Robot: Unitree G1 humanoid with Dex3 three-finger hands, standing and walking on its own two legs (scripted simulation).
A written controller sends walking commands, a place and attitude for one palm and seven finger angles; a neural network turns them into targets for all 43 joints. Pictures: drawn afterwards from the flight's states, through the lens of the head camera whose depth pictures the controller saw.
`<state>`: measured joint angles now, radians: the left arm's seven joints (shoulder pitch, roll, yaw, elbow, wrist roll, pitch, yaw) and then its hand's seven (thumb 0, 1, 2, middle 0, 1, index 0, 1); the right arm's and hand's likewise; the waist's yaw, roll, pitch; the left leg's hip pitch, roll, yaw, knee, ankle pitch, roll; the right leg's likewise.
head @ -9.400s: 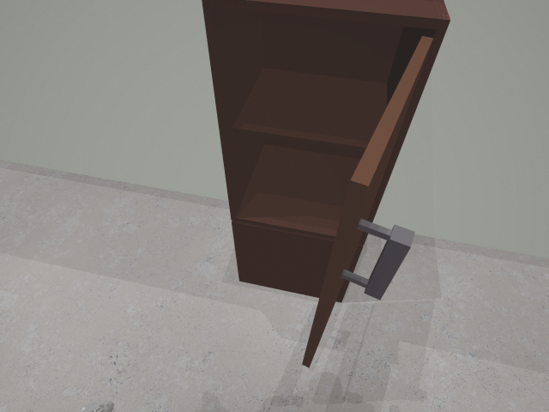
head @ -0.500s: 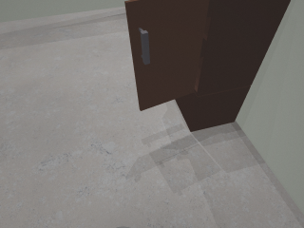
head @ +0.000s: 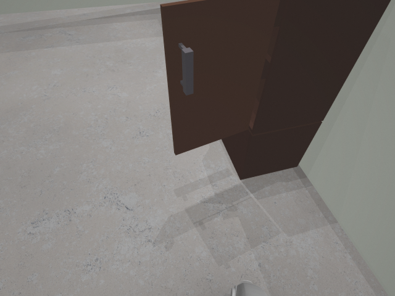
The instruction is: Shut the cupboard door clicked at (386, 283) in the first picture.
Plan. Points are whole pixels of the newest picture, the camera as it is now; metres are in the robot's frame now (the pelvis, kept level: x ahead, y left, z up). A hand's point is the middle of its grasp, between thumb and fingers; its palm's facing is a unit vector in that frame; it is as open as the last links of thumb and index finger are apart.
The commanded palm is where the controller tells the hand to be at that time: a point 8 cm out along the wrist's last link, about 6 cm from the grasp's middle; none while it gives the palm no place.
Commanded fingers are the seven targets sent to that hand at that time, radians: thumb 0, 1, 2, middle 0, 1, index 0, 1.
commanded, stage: take the last steps up to it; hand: left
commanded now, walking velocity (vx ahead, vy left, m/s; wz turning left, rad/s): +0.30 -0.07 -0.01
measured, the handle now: (184, 69) +0.71 +0.07 +0.08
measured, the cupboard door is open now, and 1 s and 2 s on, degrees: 100 100 100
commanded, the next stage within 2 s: come to a stop and stand still in 0.78 s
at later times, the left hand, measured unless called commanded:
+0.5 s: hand (145, 293) +0.17 +0.13 -0.18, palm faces +0.11 -0.98 -0.15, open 7.3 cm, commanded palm none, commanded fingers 0.00 0.90 0.90 -0.20 -0.30 -0.20 -0.30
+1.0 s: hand (160, 194) +0.43 +0.13 -0.18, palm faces +0.01 -0.97 -0.24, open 7.4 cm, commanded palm none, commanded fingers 0.00 0.90 0.90 -0.20 -0.30 -0.20 -0.30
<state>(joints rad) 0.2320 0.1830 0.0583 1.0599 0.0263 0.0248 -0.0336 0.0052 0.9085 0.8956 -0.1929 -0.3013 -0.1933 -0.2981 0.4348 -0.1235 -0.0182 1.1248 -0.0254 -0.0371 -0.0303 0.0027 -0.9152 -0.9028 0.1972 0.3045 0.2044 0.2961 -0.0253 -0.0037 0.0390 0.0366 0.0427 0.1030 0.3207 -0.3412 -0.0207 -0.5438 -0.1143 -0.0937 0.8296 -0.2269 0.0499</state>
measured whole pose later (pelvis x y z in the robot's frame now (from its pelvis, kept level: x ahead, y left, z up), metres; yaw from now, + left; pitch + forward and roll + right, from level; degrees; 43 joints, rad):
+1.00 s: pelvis +0.36 -0.06 -0.01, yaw +1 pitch -1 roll +1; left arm 0.17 0.18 0.04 1.05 0.03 -0.03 0.01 0.00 0.92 0.90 -0.19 -0.30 -0.19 -0.30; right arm 0.38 -0.13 -0.03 1.14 -0.01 -0.02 -0.03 0.00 -0.92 -0.90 0.20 0.30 0.20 0.30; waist -0.03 0.01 0.08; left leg -0.10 0.07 0.15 0.58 -0.44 -0.03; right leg -0.38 -0.08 -0.12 0.58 -0.12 -0.01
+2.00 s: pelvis +0.31 -0.01 +0.01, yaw +1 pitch -1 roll +1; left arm 0.28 0.11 -0.01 1.16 0.01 0.01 0.04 0.02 0.93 0.89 -0.20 -0.30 -0.20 -0.30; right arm 0.27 -0.13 0.00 1.15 0.00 0.00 -0.04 0.01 -0.93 -0.90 0.19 0.30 0.20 0.30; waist 0.00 -0.01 0.03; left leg -0.16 -0.02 0.06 0.38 -0.20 0.02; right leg -0.13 0.01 -0.02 0.41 -0.26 -0.03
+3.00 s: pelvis +0.29 +0.02 +0.00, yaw +3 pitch -1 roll +0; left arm 0.35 0.16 -0.02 1.07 0.03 0.01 0.03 0.00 0.91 0.90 -0.19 -0.30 -0.20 -0.30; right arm 0.30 -0.15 0.02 1.07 -0.01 0.00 -0.01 0.00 -0.91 -0.90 0.20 0.30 0.20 0.30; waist 0.00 -0.04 0.00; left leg -0.25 -0.06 0.04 0.47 -0.21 0.08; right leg -0.20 -0.03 -0.05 0.49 -0.28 0.01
